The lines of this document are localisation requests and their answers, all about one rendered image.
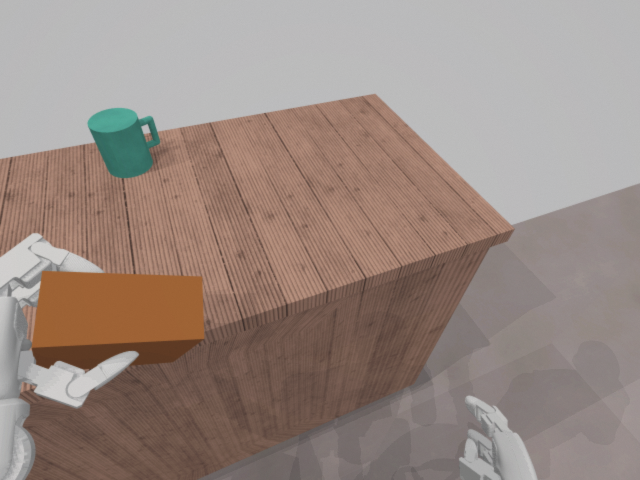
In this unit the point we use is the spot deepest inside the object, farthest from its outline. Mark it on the robot left forearm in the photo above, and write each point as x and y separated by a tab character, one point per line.
17	447

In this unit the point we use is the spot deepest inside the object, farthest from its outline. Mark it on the table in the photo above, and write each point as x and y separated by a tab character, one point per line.
334	246

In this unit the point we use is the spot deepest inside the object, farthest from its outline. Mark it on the right robot hand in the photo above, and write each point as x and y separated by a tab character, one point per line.
505	458

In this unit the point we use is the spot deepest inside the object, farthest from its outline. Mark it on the left robot hand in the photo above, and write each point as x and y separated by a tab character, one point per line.
20	277

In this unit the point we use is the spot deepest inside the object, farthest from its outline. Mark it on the sponge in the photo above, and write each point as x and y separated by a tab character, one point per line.
85	318

